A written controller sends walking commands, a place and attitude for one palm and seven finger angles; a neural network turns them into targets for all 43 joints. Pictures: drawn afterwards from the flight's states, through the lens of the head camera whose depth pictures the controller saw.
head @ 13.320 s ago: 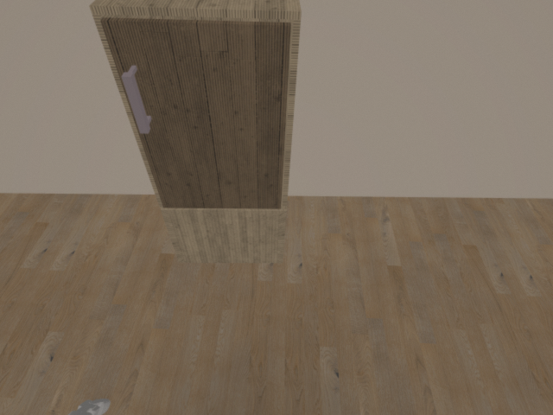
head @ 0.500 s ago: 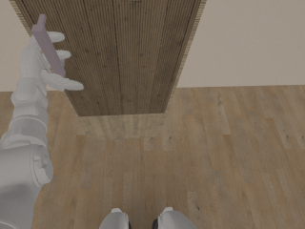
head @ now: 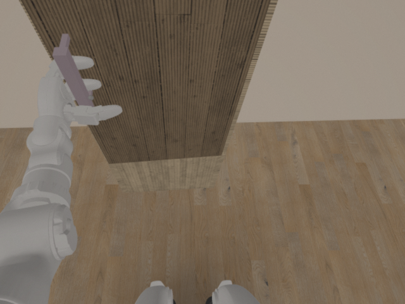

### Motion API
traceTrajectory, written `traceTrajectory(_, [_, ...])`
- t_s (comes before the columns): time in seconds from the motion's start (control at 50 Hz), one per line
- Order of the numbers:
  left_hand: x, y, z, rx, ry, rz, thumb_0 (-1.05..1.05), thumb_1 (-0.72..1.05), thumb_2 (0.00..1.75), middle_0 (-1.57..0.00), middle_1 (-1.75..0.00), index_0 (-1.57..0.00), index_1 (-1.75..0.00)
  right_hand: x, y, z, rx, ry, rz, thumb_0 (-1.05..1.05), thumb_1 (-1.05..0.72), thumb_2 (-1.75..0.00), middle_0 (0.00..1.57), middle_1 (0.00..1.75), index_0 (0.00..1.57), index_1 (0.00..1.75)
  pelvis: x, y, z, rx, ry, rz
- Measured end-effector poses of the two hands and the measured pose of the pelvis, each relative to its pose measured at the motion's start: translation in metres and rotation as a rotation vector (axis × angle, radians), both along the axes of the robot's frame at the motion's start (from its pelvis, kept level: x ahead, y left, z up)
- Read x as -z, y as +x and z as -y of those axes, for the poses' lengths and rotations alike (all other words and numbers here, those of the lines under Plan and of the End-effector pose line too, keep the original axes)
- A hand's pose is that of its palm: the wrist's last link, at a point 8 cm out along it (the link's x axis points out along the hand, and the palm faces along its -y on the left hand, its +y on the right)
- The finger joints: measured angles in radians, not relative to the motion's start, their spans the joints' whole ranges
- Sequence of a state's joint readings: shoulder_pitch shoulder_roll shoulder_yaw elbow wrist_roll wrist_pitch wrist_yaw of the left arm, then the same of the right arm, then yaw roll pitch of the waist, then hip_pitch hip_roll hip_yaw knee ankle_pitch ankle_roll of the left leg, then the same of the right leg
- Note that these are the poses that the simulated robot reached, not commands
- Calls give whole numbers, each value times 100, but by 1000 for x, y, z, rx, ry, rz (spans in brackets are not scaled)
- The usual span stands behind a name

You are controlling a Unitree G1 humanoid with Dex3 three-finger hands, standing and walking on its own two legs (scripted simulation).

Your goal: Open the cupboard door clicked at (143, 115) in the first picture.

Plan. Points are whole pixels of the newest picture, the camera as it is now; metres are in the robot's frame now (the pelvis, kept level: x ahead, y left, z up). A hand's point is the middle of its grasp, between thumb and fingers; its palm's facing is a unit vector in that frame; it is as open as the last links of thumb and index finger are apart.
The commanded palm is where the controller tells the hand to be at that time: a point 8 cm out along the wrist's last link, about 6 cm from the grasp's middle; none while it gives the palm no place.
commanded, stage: close the thumb around the handle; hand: left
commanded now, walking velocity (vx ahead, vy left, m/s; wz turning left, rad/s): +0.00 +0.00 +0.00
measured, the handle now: (77, 77) +0.54 +0.22 +0.09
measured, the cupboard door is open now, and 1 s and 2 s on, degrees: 2 15 48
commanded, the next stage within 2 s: pull the door open along its arc in 0.42 s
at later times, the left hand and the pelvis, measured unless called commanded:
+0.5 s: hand (90, 95) +0.50 +0.19 +0.08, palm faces +0.06 -1.00 -0.01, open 5.4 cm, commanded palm +0.48 +0.22 +0.08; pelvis -0.01 -0.01 +0.00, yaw +1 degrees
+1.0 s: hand (95, 130) +0.42 +0.17 +0.08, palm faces -0.02 -1.00 +0.00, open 5.7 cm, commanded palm +0.36 +0.22 +0.08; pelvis +0.02 -0.01 +0.01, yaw -2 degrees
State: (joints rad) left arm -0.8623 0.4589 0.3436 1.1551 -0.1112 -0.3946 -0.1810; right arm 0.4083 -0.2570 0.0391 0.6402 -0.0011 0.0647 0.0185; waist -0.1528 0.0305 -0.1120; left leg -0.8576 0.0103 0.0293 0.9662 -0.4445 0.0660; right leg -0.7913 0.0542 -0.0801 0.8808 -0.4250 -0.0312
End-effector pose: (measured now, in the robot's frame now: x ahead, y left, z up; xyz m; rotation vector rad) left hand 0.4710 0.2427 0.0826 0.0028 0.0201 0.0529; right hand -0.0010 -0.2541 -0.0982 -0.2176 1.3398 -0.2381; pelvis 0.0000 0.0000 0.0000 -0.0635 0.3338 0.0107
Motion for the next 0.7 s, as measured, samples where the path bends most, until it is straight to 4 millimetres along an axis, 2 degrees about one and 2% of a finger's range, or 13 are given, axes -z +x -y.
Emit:
traceTrajectory(0.28, [-1, 2, -1, -4, 9, 1, 1, 59, 76, -36, -131, -35, -132, 3, -3, 9, -18, -18, -7, 0, -90, -90, 20, 30, 20, 30, 3, -6, 5, -9, 3, -11])
traceTrajectory(0.38, [-1, 3, -1, -5, 10, -3, 1, 77, 84, -38, -133, -37, -134, 2, -6, 12, -18, -24, -16, 0, -90, -90, 20, 30, 20, 30, 4, -6, 7, -12, 3, -14])
traceTrajectory(0.7, [-1, 2, -2, 17, 9, -7, 1, 78, 82, -38, -135, -38, -135, -2, -7, 16, 16, -26, 3, 0, -90, -90, 20, 30, 20, 30, 1, -2, 10, 14, 10, -13])
